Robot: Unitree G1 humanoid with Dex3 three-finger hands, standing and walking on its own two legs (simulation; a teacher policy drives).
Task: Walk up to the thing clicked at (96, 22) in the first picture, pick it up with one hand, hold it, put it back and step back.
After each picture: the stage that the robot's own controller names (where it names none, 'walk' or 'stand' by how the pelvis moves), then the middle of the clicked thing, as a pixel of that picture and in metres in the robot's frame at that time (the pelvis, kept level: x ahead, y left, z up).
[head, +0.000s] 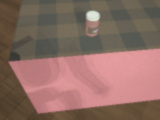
stand; (92, 24) +0.71 -0.07 -0.03
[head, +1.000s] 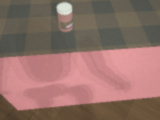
walk; (65, 17) +0.65 +0.08 +0.00
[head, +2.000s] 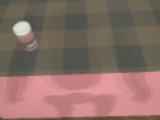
walk; (26, 36) +0.55 +0.26 -0.01
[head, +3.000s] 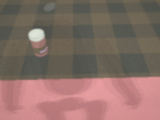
stand; (38, 43) +0.57 +0.20 -0.03
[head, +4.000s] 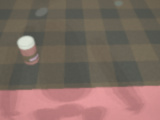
stand; (28, 50) +0.52 +0.23 -0.02
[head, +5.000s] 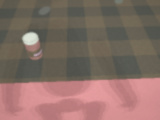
stand; (33, 46) +0.57 +0.22 -0.04
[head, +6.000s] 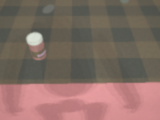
stand; (36, 46) +0.55 +0.20 -0.04
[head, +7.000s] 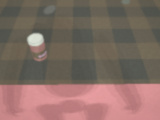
stand; (37, 47) +0.55 +0.20 -0.04
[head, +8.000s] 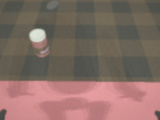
rise first; (40, 43) +0.55 +0.20 -0.03
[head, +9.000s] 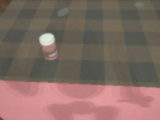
go down; (49, 47) +0.56 +0.18 -0.03
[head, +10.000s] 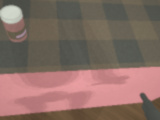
go down; (14, 25) +0.55 +0.18 +0.01
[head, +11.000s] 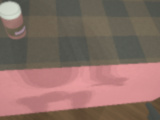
approach; (13, 21) +0.56 +0.19 +0.03
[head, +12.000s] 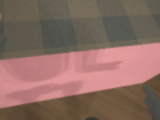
close in; out of the picture +0.57 +0.21 +0.06
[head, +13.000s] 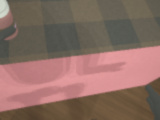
lift; (1, 20) +0.52 +0.16 +0.06
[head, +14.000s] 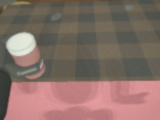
lift; (28, 57) +0.32 +0.15 +0.20
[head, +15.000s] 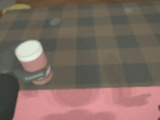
hold; (35, 63) +0.32 +0.13 +0.17
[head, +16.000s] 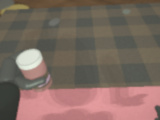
hold; (35, 71) +0.31 +0.14 +0.15
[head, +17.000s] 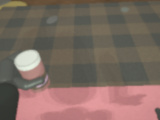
hold; (33, 72) +0.31 +0.15 +0.13
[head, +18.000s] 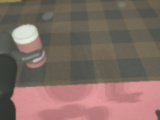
crouch; (30, 47) +0.38 +0.15 +0.17
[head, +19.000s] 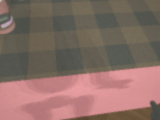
lower; out of the picture +0.49 +0.19 +0.17
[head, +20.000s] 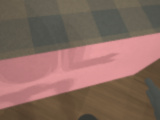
lower; out of the picture +0.55 +0.19 +0.08
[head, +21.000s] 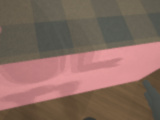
lower; out of the picture +0.52 +0.19 +0.06
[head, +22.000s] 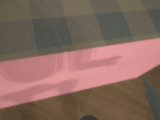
lower; out of the picture +0.54 +0.19 +0.07
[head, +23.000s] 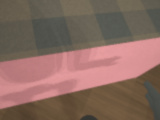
lower; out of the picture +0.53 +0.19 +0.07
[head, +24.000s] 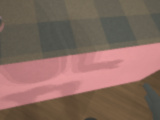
open; out of the picture +0.54 +0.19 +0.06
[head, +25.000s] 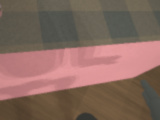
rise; out of the picture +0.54 +0.18 +0.07
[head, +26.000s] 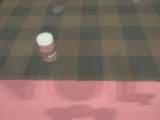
sink last; (47, 47) +0.53 +0.18 +0.01
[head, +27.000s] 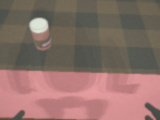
stand; (41, 34) +0.53 +0.17 +0.02
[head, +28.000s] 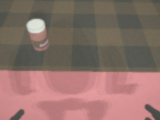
stand; (38, 35) +0.54 +0.18 +0.03
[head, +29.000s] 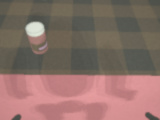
stand; (37, 38) +0.53 +0.17 +0.03
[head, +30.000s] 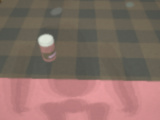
stand; (47, 48) +0.56 +0.16 -0.03
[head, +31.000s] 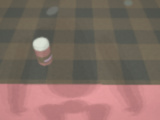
stand; (43, 52) +0.53 +0.17 -0.04
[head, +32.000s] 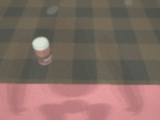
stand; (42, 51) +0.53 +0.17 -0.04
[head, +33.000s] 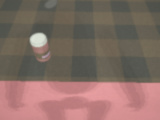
walk; (40, 47) +0.52 +0.18 -0.04
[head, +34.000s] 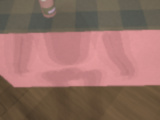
walk; (46, 3) +0.73 +0.17 -0.02
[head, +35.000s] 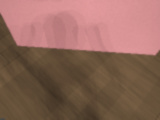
walk; out of the picture +1.12 +0.11 +0.00
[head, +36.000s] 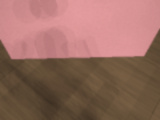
stand; out of the picture +1.16 +0.20 -0.01
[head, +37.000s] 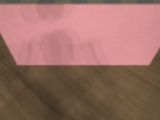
stand; out of the picture +1.13 +0.18 -0.04
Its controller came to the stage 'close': yes
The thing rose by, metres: 0.23
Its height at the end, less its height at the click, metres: +0.00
